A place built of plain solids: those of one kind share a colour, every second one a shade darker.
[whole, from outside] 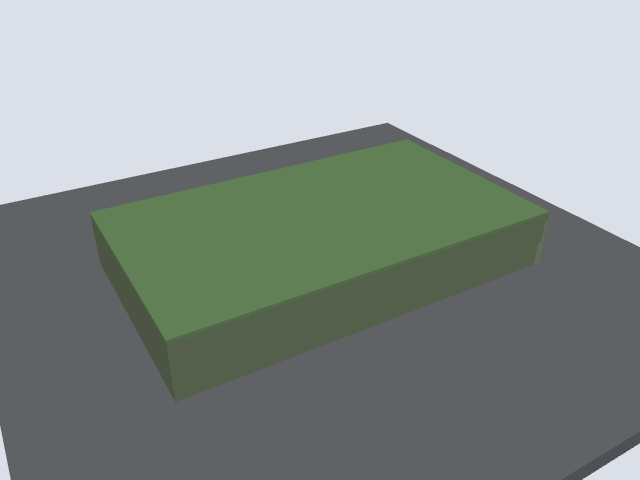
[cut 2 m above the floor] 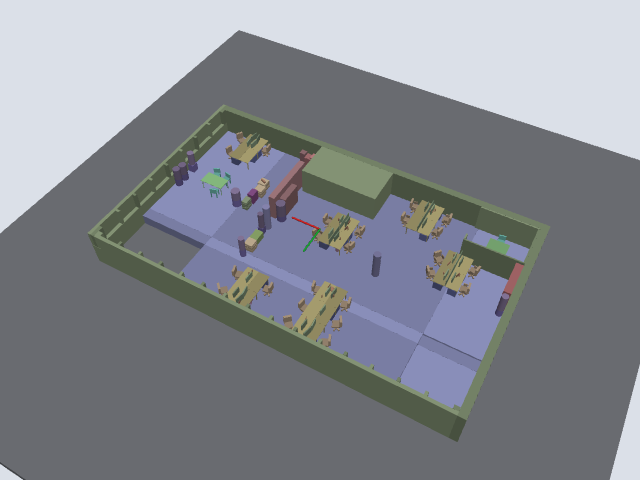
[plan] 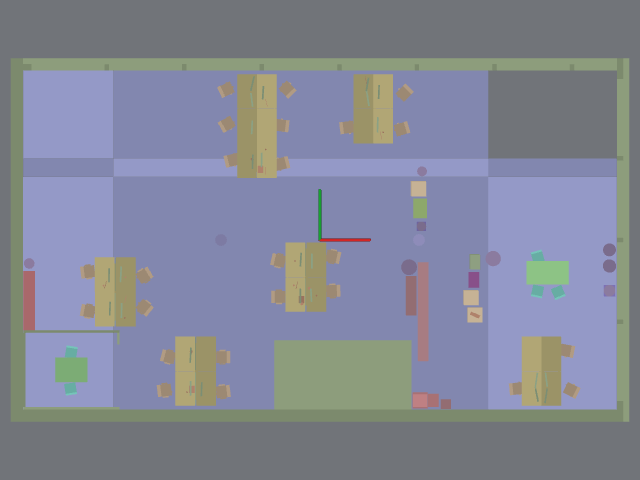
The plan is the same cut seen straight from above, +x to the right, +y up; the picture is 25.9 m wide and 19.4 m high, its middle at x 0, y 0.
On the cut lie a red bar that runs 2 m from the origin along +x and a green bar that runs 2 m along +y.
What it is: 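An open-plan office floor, part of it under refit; desks in benches, packed with the room that their use needs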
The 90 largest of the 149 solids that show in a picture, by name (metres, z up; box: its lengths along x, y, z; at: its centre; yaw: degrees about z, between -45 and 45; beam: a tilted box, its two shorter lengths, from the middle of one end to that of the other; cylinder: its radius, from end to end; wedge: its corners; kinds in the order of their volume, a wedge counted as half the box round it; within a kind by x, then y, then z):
{
 "floor_1": {"box": [3.65, 9.4, 0.81], "at": [-10.18, -2.15, 0.36]},
 "floor_2": {"box": [3.65, 0.75, 0.69], "at": [-10.18, 2.93, 0.29]},
 "floor_3": {"box": [3.65, 3.55, 0.69], "at": [-10.18, 5.08, 0.29]},
 "floor_4": {"box": [15.15, 9.4, 0.81], "at": [-0.78, -2.15, 0.36]},
 "floor_5": {"box": [15.15, 3.55, 0.81], "at": [-0.78, 5.08, 0.36]},
 "floor_6": {"box": [15.15, 0.75, 0.81], "at": [-0.77, 2.92, 0.36]},
 "floor_7": {"box": [5.2, 9.4, 0.81], "at": [9.4, -2.15, 0.36]},
 "floor_8": {"box": [5.2, 0.75, 0.81], "at": [9.4, 2.92, 0.36]},
 "wall_1": {"box": [0.5, 14.7, 3.65], "at": [-12.25, 0.0, 1.77]},
 "wall_2": {"box": [0.1, 3.0, 2.84], "at": [-11.95, -5.25, 2.18]},
 "wall_3": {"box": [0.34, 0.26, 1.51], "at": [-11.83, 6.98, 2.37]},
 "wall_4": {"box": [3.9, 0.1, 2.84], "at": [-10.05, -6.8, 2.18]},
 "wall_5": {"box": [3.9, 0.1, 2.84], "at": [-10.05, -3.7, 2.18]},
 "wall_6": {"box": [24.0, 0.5, 3.65], "at": [0.0, -7.1, 1.77]},
 "wall_7": {"box": [24.0, 0.5, 1.66], "at": [0.0, 7.1, 0.78]},
 "wall_8": {"box": [24.0, 0.24, 1.51], "at": [0.0, 7.23, 2.37]},
 "wall_9": {"box": [5.55, 2.8, 2.84], "at": [0.93, -5.45, 2.18]},
 "wall_10": {"box": [0.34, 0.26, 1.51], "at": [11.83, 6.98, 2.37]},
 "wall_11": {"box": [0.26, 0.84, 1.51], "at": [12.13, -6.93, 2.37]},
 "wall_12": {"box": [0.26, 0.18, 1.51], "at": [12.13, -4.95, 2.37]},
 "wall_13": {"box": [0.26, 0.18, 1.51], "at": [12.13, -3.3, 2.37]},
 "wall_14": {"box": [0.26, 0.18, 1.51], "at": [12.13, -1.65, 2.37]},
 "wall_15": {"box": [0.26, 0.18, 1.51], "at": [12.13, 0.0, 2.37]},
 "wall_16": {"box": [0.26, 0.18, 1.51], "at": [12.13, 1.65, 2.37]},
 "wall_17": {"box": [0.26, 0.18, 1.51], "at": [12.13, 3.3, 2.37]},
 "wall_18": {"box": [0.26, 0.18, 1.51], "at": [12.13, 4.95, 2.37]},
 "wall_19": {"box": [0.26, 0.84, 1.51], "at": [12.13, 6.93, 2.37]},
 "wall_20": {"box": [0.5, 14.7, 1.66], "at": [12.25, 0.0, 0.78]},
 "wall_21": {"box": [0.24, 14.7, 1.51], "at": [12.38, 0.0, 2.37]},
 "roof_1": {"box": [25.0, 14.7, 0.2], "at": [0.0, 0.0, 3.7]},
 "store_1": {"box": [0.44, 1.6, 1.53], "at": [3.68, -2.25, 1.53]},
 "store_2": {"box": [0.44, 4.0, 1.95], "at": [4.17, -2.9, 1.74]},
 "store_3": {"box": [0.42, 0.4, 1.03], "at": [5.09, -6.63, 1.28]},
 "lockers_1": {"box": [0.48, 2.4, 1.83], "at": [-11.76, -2.45, 1.68]},
 "plant_1": {"cylinder": 0.21, "from": [-11.75, -0.95, 1.33], "to": [-11.75, -0.95, 2.59]},
 "plant_2": {"cylinder": 0.32, "from": [3.6, -1.1, 1.27], "to": [3.6, -1.1, 2.3]},
 "plant_3": {"cylinder": 0.19, "from": [4.1, 0.55, 1.33], "to": [4.1, 0.55, 2.59]},
 "plant_4": {"cylinder": 0.2, "from": [4.12, 2.77, 1.43], "to": [4.12, 2.77, 2.41]},
 "plant_5": {"cylinder": 0.31, "from": [7.0, -0.75, 1.39], "to": [7.0, -0.75, 2.09]},
 "plant_6": {"cylinder": 0.24, "from": [11.7, -2.05, 1.4], "to": [11.7, -2.05, 2.4]},
 "plant_7": {"cylinder": 0.27, "from": [11.7, -1.05, 1.33], "to": [11.7, -1.05, 2.08]},
 "plant_8": {"cylinder": 0.26, "from": [11.7, -0.4, 1.37], "to": [11.7, -0.4, 2.22]},
 "column_1": {"cylinder": 0.24, "from": [-4.0, 0.0, 0.76], "to": [-4.0, 0.0, 3.6]},
 "column_2": {"cylinder": 0.24, "from": [4.0, 0.0, 0.76], "to": [4.0, 0.0, 3.6]},
 "desk_1": {"box": [0.8, 1.4, 0.032], "at": [-8.7, -2.8, 1.49]},
 "desk_2": {"box": [0.8, 1.4, 0.032], "at": [-8.7, -1.4, 1.49]},
 "desk_3": {"box": [0.8, 1.4, 0.032], "at": [-7.85, -2.8, 1.49]},
 "desk_4": {"box": [0.8, 1.4, 0.032], "at": [-7.85, -1.4, 1.49]},
 "desk_5": {"box": [0.8, 1.4, 0.032], "at": [-5.45, -6.0, 1.49]},
 "desk_6": {"box": [0.8, 1.4, 0.032], "at": [-5.45, -4.6, 1.49]},
 "desk_7": {"box": [0.8, 1.4, 0.032], "at": [-4.6, -6.0, 1.49]},
 "desk_8": {"box": [0.8, 1.4, 0.032], "at": [-4.6, -4.6, 1.49]},
 "desk_9": {"box": [0.8, 1.4, 0.032], "at": [-2.95, 3.2, 1.5]},
 "desk_10": {"box": [0.8, 1.4, 0.032], "at": [-2.95, 4.6, 1.5]},
 "desk_11": {"box": [0.8, 1.4, 0.032], "at": [-2.95, 6.0, 1.5]},
 "desk_12": {"box": [0.8, 1.4, 0.032], "at": [-2.15, 3.2, 1.5]},
 "desk_13": {"box": [0.8, 1.4, 0.032], "at": [-2.15, 4.6, 1.5]},
 "desk_14": {"box": [0.8, 1.4, 0.032], "at": [-2.15, 6.0, 1.5]},
 "desk_15": {"box": [0.8, 1.4, 0.032], "at": [-1.0, -2.2, 1.49]},
 "desk_16": {"box": [0.8, 1.4, 0.032], "at": [-1.0, -0.8, 1.49]},
 "desk_17": {"box": [0.8, 1.4, 0.032], "at": [-0.15, -2.2, 1.49]},
 "desk_18": {"box": [0.8, 1.4, 0.032], "at": [-0.15, -0.8, 1.49]},
 "desk_19": {"box": [0.8, 1.4, 0.032], "at": [1.75, 4.6, 1.5]},
 "desk_20": {"box": [0.8, 1.4, 0.032], "at": [1.75, 6.0, 1.5]},
 "desk_21": {"box": [0.8, 1.4, 0.032], "at": [2.55, 4.6, 1.5]},
 "desk_22": {"box": [0.8, 1.4, 0.032], "at": [2.55, 6.0, 1.5]},
 "desk_23": {"box": [0.8, 1.4, 0.032], "at": [8.55, -6.0, 1.5]},
 "desk_24": {"box": [0.8, 1.4, 0.032], "at": [8.55, -4.6, 1.5]},
 "desk_25": {"box": [0.8, 1.4, 0.032], "at": [9.35, -6.0, 1.5]},
 "desk_26": {"box": [0.8, 1.4, 0.032], "at": [9.35, -4.6, 1.5]},
 "tub_1": {"cylinder": 0.21, "from": [-11.75, -0.95, 0.76], "to": [-11.75, -0.95, 1.33]},
 "tub_2": {"cylinder": 0.32, "from": [3.6, -1.1, 0.76], "to": [3.6, -1.1, 1.27]},
 "tub_3": {"cylinder": 0.2, "from": [4.12, 2.77, 0.76], "to": [4.12, 2.77, 1.43]},
 "tub_4": {"cylinder": 0.31, "from": [7.0, -0.75, 0.76], "to": [7.0, -0.75, 1.39]},
 "tub_5": {"box": [0.47, 0.47, 0.63], "at": [11.7, -2.05, 1.08]},
 "tub_6": {"cylinder": 0.26, "from": [11.7, -0.4, 0.76], "to": [11.7, -0.4, 1.37]},
 "copier_1": {"box": [0.58, 0.52, 0.14], "at": [4.05, -6.49, 1.85]},
 "copier_2": {"box": [0.62, 0.66, 1.02], "at": [4.05, -6.48, 1.27]},
 "copier_3": {"box": [0.44, 0.54, 0.96], "at": [4.58, -6.48, 1.24]},
 "pedestal_1": {"box": [0.56, 0.42, 0.56], "at": [-8.75, -1.0, 1.05]},
 "pedestal_2": {"box": [0.56, 0.42, 0.56], "at": [-7.8, -1.0, 1.05]},
 "pedestal_3": {"box": [0.56, 0.42, 0.56], "at": [-5.5, -4.2, 1.05]},
 "pedestal_4": {"box": [0.56, 0.42, 0.56], "at": [-0.1, -0.4, 1.05]},
 "pedestal_5": {"box": [0.56, 0.42, 0.56], "at": [9.4, -4.2, 1.05]},
 "crate_1": {"box": [0.56, 0.8, 0.52], "at": [4.05, 1.28, 1.02]},
 "chest_1": {"box": [0.44, 0.64, 0.81], "at": [6.22, -1.61, 1.17]},
 "stack_1": {"box": [0.6, 0.6, 0.16], "at": [3.99, 2.06, 1.32]},
 "stack_2": {"box": [0.6, 0.6, 0.13], "at": [6.11, -2.34, 1.31]},
 "table_1": {"box": [1.3, 1.0, 0.04], "at": [-10.05, -5.25, 1.48]},
 "table_2": {"box": [1.7, 0.95, 0.03], "at": [9.2, -1.32, 1.49]}
}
